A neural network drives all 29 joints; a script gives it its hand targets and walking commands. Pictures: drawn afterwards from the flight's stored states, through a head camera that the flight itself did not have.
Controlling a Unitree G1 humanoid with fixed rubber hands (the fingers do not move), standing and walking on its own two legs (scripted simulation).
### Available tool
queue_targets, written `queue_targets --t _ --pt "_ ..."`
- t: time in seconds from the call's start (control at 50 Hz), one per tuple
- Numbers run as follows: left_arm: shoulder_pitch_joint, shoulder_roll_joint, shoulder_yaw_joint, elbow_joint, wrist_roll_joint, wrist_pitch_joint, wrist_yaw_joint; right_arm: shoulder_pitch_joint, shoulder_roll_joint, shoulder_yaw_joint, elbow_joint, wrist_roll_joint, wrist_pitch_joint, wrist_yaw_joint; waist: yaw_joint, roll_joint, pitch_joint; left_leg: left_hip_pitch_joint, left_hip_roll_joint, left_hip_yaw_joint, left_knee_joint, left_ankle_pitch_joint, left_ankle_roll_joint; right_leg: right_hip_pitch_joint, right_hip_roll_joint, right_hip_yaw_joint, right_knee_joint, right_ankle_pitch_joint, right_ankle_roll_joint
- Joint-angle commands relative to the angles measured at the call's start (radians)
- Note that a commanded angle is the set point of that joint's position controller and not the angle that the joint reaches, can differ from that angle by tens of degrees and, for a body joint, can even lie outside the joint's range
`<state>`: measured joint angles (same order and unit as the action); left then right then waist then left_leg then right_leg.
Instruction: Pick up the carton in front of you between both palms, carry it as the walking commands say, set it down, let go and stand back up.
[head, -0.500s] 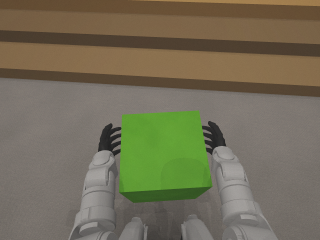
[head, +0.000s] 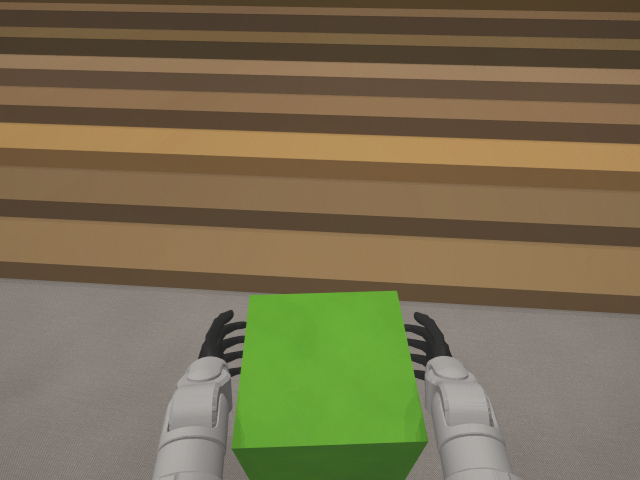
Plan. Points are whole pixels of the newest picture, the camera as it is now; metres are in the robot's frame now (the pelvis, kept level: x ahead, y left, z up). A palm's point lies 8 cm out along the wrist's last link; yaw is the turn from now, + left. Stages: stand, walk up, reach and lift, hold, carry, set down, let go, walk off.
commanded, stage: reach and lift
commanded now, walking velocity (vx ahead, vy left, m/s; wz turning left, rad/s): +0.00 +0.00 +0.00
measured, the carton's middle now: (326, 398) +0.30 -0.01 -0.06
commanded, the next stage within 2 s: hold in 0.98 s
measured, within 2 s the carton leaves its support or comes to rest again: neither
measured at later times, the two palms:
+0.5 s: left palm (215, 364) +0.29 +0.14 +0.04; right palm (441, 367) +0.29 -0.16 +0.03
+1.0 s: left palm (214, 356) +0.30 +0.14 +0.05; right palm (443, 361) +0.29 -0.16 +0.04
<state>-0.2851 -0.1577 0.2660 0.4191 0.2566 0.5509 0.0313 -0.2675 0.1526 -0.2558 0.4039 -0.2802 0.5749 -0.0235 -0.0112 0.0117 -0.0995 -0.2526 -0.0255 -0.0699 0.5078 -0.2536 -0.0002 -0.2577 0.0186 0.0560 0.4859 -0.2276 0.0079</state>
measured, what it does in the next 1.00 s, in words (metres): stands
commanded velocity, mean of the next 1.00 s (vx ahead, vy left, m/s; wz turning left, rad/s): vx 0.00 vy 0.00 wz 0.00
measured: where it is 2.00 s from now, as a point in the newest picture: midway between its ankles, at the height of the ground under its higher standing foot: outside the picture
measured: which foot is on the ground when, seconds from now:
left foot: down 0.00-1.00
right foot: down 0.00-1.00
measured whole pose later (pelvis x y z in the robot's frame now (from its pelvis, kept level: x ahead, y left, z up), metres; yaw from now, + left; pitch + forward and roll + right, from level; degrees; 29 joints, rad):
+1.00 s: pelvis +0.00 +0.00 +0.01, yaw +0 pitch -6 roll +0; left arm -0.31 -0.17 0.26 0.34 0.30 0.67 0.00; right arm -0.27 0.15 -0.23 0.30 -0.29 0.70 -0.02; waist -0.01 0.01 0.01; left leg -0.07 -0.02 -0.07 0.39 -0.21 0.00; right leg -0.08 0.02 0.06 0.38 -0.19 0.00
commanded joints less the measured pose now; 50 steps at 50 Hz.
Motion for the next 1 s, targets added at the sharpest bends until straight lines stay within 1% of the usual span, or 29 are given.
queue_targets --t 0.0,0.06,0.1,0.12,0.16,0.18,0.2,0.26,0.28,0.3,0.36,0.4,0.42,0.46,0.5,0.52,0.56,0.58,0.6,0.62,0.68,0.72,0.74,0.76,0.78,0.8,0.82,0.92,0.98 --pt "-0.46 -0.966 -0.487 0.026 -0.19 0.021 -0.263 -0.507 0.885 0.446 -0.003 0.19 -0.004 0.273 -0.015 0.008 -0.093 0.029 -0.035 -0.024 -0.137 0.068 -0.007 0.13 0.074 -0.001 -0.075 0.056 -0.024" --pt "-0.53 -0.965 -0.415 0.059 -0.153 0.04 -0.258 -0.61 0.906 0.445 0.016 0.192 0.009 0.282 0.013 0.004 -0.039 0.027 -0.05 -0.024 -0.134 0.018 0.018 0.117 0.068 0.015 -0.096 -0.007 -0.027" --pt "-0.614 -0.998 -0.391 0.099 -0.146 0.044 -0.269 -0.642 0.905 0.407 0.044 0.148 0.011 0.297 -0.009 0.005 -0.084 0.062 -0.05 -0.023 -0.15 -0.055 0.013 0.118 0.069 0.015 -0.092 -0.045 -0.032" --pt "-0.605 -0.956 -0.406 0.07 -0.123 0.037 -0.274 -0.693 0.939 0.412 0.047 0.184 0.007 0.3 0.026 0.008 -0.069 0.027 -0.047 -0.01 -0.142 -0.065 0.017 0.146 0.062 0.011 -0.079 -0.043 -0.029" --pt "-0.682 -0.995 -0.376 0.085 -0.14 0.036 -0.282 -0.774 0.922 0.451 -0.015 0.175 0.009 0.303 0.002 -0.038 -0.112 0.056 -0.033 -0.024 -0.126 -0.087 0.04 0.143 0.063 0.01 -0.069 -0.081 -0.023" --pt "-0.605 -1.005 -0.38 0.151 -0.122 0.039 -0.286 -0.799 0.962 0.477 -0.031 0.203 0.001 0.295 0.063 -0.034 -0.129 0.043 -0.043 -0.011 -0.128 -0.019 0.026 0.163 0.058 0.015 -0.078 -0.031 -0.019" --pt "-0.654 -1.013 -0.411 0.101 -0.145 0.033 -0.287 -0.724 0.954 0.451 0.008 0.171 0.0 0.298 -0.002 -0.029 -0.201 0.081 -0.059 -0.009 -0.13 -0.009 0.01 0.208 0.062 0.015 -0.076 0.01 -0.02" --pt "-0.634 -0.998 -0.379 0.118 -0.125 0.034 -0.276 -0.728 0.932 0.424 0.041 0.178 0.0 0.288 0.028 -0.022 -0.149 0.076 -0.055 0.006 -0.124 0.01 0.026 0.184 0.069 0.019 -0.069 0.017 -0.01" --pt "-0.607 -0.976 -0.416 0.107 -0.135 0.031 -0.282 -0.66 0.95 0.425 0.052 0.155 0.003 0.289 -0.015 -0.049 -0.142 0.055 -0.048 -0.017 -0.128 0.012 0.015 0.191 0.075 0.021 -0.063 0.039 -0.014" --pt "-0.606 -0.986 -0.363 0.102 -0.108 0.03 -0.276 -0.672 0.938 0.408 0.074 0.151 -0.001 0.289 0.034 0.009 -0.154 0.103 -0.049 -0.017 -0.129 0.05 0.019 0.159 0.051 0.038 -0.079 0.042 -0.02" --pt "-0.597 -0.976 -0.418 0.09 -0.126 0.032 -0.278 -0.641 0.964 0.428 0.025 0.162 -0.015 0.28 -0.009 -0.021 -0.185 0.149 -0.058 -0.008 -0.11 0.149 0.011 0.133 0.063 0.029 -0.086 0.119 -0.017" --pt "-0.573 -0.954 -0.45 0.01 -0.149 0.029 -0.281 -0.644 0.977 0.472 0.003 0.211 -0.007 0.271 0.049 0.015 -0.188 0.147 -0.057 0.003 -0.11 0.161 0.01 0.17 0.065 0.014 -0.071 0.139 -0.003" --pt "-0.54 -0.977 -0.456 0.013 -0.141 0.042 -0.28 -0.585 0.965 0.474 -0.051 0.2 0.003 0.264 0.004 0.032 -0.17 0.095 -0.074 0.018 -0.111 0.129 0.003 0.226 0.064 0.038 -0.084 0.159 -0.011" --pt "-0.567 -0.944 -0.433 0.027 -0.154 0.036 -0.292 -0.602 0.956 0.475 -0.034 0.172 0.009 0.259 0.006 -0.055 -0.189 0.147 -0.065 -0.006 -0.131 0.154 0.011 0.188 0.061 0.019 -0.102 0.159 0.001" --pt "-0.511 -0.95 -0.493 -0.038 -0.169 0.047 -0.292 -0.578 0.968 0.481 -0.047 0.203 0.016 0.267 0.019 -0.003 -0.188 0.127 -0.059 -0.015 -0.13 0.186 0.003 0.205 0.07 0.018 -0.095 0.17 -0.008" --pt "-0.494 -0.997 -0.47 0.012 -0.179 0.051 -0.289 -0.579 0.94 0.505 -0.115 0.208 0.01 0.26 -0.015 -0.023 -0.201 0.171 -0.061 -0.014 -0.118 0.231 0.003 0.197 0.068 0.026 -0.108 0.174 -0.006" --pt "-0.516 -0.961 -0.466 -0.028 -0.188 0.042 -0.297 -0.565 0.978 0.539 -0.096 0.218 0.025 0.261 0.024 -0.035 -0.194 0.163 -0.071 -0.006 -0.147 0.16 0.01 0.222 0.072 0.015 -0.117 0.16 -0.001" --pt "-0.501 -0.953 -0.478 0.028 -0.183 0.061 -0.291 -0.532 0.972 0.499 -0.054 0.215 0.033 0.257 -0.014 -0.007 -0.153 0.156 -0.073 -0.008 -0.144 0.184 0.003 0.216 0.063 0.027 -0.124 0.176 -0.006" --pt "-0.518 -0.956 -0.479 -0.049 -0.175 0.045 -0.295 -0.528 0.986 0.544 -0.107 0.221 0.029 0.255 0.019 -0.005 -0.18 0.177 -0.078 -0.005 -0.135 0.192 0.012 0.222 0.069 0.027 -0.115 0.216 -0.004" --pt "-0.528 -0.934 -0.485 -0.074 -0.169 0.051 -0.299 -0.518 0.99 0.484 -0.049 0.209 0.042 0.252 -0.015 -0.021 -0.186 0.098 -0.073 -0.008 -0.144 0.185 0.001 0.287 0.068 0.028 -0.122 0.224 -0.01" --pt "-0.449 -0.927 -0.507 -0.077 -0.187 0.072 -0.285 -0.466 0.951 0.522 -0.107 0.224 0.049 0.257 0.013 0.002 -0.144 0.137 -0.086 0.003 -0.167 0.187 0.0 0.273 0.059 0.029 -0.142 0.247 -0.001" --pt "-0.461 -0.929 -0.473 -0.031 -0.187 0.074 -0.279 -0.52 0.937 0.514 -0.1 0.222 0.059 0.254 -0.003 -0.043 -0.179 0.226 -0.064 -0.024 -0.155 0.243 0.011 0.215 0.059 0.016 -0.132 0.241 0.002" --pt "-0.445 -0.948 -0.485 -0.065 -0.185 0.071 -0.278 -0.489 0.944 0.542 -0.13 0.219 0.054 0.25 -0.003 -0.008 -0.185 0.191 -0.068 -0.014 -0.147 0.254 0.0 0.268 0.057 0.033 -0.135 0.272 0.0" --pt "-0.397 -0.914 -0.476 -0.079 -0.171 0.08 -0.278 -0.479 0.958 0.524 -0.152 0.221 0.06 0.254 0.007 -0.072 -0.162 0.173 -0.071 -0.013 -0.173 0.249 0.01 0.264 0.073 0.017 -0.13 0.281 0.01" --pt "-0.431 -0.957 -0.519 -0.094 -0.195 0.074 -0.281 -0.482 0.943 0.543 -0.156 0.24 0.05 0.256 -0.009 -0.013 -0.173 0.133 -0.081 -0.002 -0.158 0.263 -0.003 0.323 0.06 0.037 -0.146 0.31 -0.002" --pt "-0.411 -0.932 -0.499 -0.069 -0.214 0.086 -0.28 -0.445 0.923 0.513 -0.163 0.231 0.061 0.255 -0.02 -0.035 -0.143 0.173 -0.069 -0.019 -0.177 0.24 0.003 0.295 0.068 0.021 -0.133 0.274 0.002" --pt "-0.396 -0.93 -0.502 -0.112 -0.177 0.093 -0.277 -0.486 0.916 0.535 -0.159 0.244 0.067 0.26 0.024 0.012 -0.116 0.192 -0.083 -0.004 -0.175 0.254 0.0 0.234 0.068 0.023 -0.159 0.243 0.002" --pt "-0.438 -0.949 -0.51 -0.085 -0.189 0.103 -0.273 -0.507 0.922 0.554 -0.179 0.235 0.073 0.249 -0.009 -0.005 -0.122 0.204 -0.068 -0.024 -0.18 0.197 0.012 0.246 0.064 0.031 -0.158 0.203 -0.005" --pt "-0.477 -0.971 -0.508 -0.098 -0.192 0.092 -0.272 -0.56 0.919 0.536 -0.163 0.242 0.071 0.253 0.02 -0.011 -0.146 0.196 -0.07 -0.021 -0.163 0.24 0.012 0.271 0.082 0.015 -0.137 0.217 -0.007"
